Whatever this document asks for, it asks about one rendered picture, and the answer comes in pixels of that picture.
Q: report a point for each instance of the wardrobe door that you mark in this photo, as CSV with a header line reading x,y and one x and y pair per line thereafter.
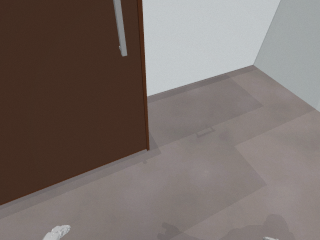
x,y
69,101

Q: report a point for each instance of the left robot hand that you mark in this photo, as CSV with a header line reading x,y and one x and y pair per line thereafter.
x,y
57,233

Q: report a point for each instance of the handle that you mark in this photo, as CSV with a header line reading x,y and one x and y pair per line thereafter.
x,y
120,27

